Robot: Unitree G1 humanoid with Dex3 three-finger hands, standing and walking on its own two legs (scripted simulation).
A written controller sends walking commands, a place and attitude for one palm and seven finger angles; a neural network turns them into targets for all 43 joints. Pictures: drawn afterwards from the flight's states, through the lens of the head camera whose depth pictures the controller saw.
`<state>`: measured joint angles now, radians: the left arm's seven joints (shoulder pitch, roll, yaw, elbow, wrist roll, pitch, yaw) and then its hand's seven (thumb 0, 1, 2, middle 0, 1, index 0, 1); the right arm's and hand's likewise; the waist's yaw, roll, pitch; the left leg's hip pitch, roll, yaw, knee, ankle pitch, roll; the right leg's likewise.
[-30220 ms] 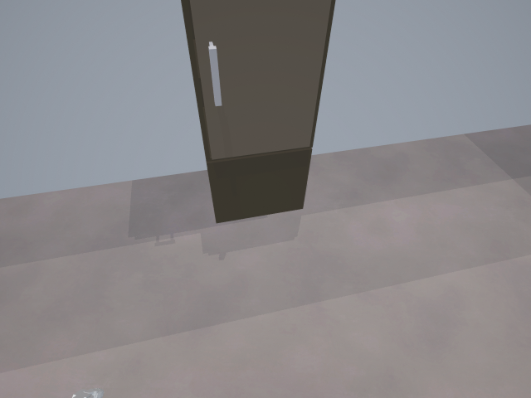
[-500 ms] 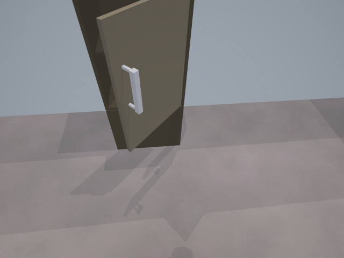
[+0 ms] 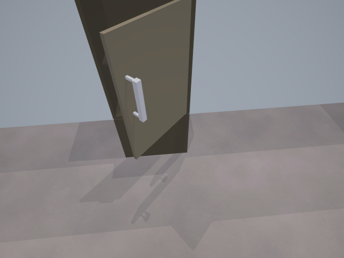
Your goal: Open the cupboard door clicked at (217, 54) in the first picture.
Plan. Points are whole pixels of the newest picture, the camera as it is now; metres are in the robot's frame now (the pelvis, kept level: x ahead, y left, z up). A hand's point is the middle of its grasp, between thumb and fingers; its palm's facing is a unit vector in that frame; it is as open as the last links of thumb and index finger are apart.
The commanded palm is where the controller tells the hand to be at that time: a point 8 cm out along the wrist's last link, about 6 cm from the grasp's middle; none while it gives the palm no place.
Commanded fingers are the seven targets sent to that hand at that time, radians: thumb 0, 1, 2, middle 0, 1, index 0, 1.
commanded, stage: let the arm hang, fingers relaxed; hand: left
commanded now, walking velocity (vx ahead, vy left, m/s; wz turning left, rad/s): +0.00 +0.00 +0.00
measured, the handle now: (136, 99) +0.61 +0.16 +0.00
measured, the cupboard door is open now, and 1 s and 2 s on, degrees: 46 46 46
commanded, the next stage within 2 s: look to check the result in 0.28 s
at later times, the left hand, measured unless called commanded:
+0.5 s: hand out of the picture +0.08 +0.22 -0.16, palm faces -0.02 -0.95 -0.32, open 7.4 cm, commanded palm none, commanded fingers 0.00 0.90 0.90 -0.20 -0.30 -0.20 -0.30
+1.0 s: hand out of the picture +0.11 +0.22 -0.15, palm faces -0.02 -0.95 -0.32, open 7.4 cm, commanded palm none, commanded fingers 0.00 0.90 0.90 -0.20 -0.30 -0.20 -0.30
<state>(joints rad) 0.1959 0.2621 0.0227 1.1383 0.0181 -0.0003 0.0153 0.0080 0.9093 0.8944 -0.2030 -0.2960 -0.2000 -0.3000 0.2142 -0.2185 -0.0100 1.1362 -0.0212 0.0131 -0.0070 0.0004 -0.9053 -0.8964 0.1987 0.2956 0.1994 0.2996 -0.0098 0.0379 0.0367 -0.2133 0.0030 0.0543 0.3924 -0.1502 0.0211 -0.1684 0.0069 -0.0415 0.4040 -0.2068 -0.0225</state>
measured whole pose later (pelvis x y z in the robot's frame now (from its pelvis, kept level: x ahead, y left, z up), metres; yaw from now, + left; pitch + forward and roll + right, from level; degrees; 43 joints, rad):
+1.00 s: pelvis +0.04 -0.02 +0.01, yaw +0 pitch -1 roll +0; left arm 0.13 0.29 0.01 1.14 0.02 -0.02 0.01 0.01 0.91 0.89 -0.21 -0.30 -0.20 -0.30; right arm 0.12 -0.30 0.00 1.14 -0.02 0.00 -0.01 0.00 -0.90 -0.90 0.20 0.30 0.20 0.30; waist -0.01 0.02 0.04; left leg -0.12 0.02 0.05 0.29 -0.16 -0.01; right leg -0.07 0.03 -0.04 0.29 -0.21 -0.04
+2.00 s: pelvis +0.04 -0.02 -0.01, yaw -29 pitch +3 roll -1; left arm 0.23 0.25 0.09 0.93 0.02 0.06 0.00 0.01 0.91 0.89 -0.21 -0.30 -0.20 -0.30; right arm 0.05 -0.22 -0.04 0.86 -0.01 0.01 -0.04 0.00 -0.91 -0.90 0.20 0.30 0.20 0.30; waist 0.04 -0.02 0.06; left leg -0.29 0.03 -0.08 0.50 -0.28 -0.01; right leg -0.39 0.15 0.20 0.67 -0.38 0.00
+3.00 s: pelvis +0.11 -0.20 +0.00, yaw -65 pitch +1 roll +0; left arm 0.20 0.20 0.08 0.98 0.03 -0.02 -0.02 0.00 0.93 0.89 -0.21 -0.30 -0.20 -0.30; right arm 0.24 -0.17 -0.04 0.97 -0.03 -0.01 0.01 0.00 -0.91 -0.90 0.20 0.30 0.20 0.30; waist -0.04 -0.01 0.07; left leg -0.53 0.15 0.06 0.89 -0.29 -0.06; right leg -0.23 0.05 -0.03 0.44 -0.24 -0.07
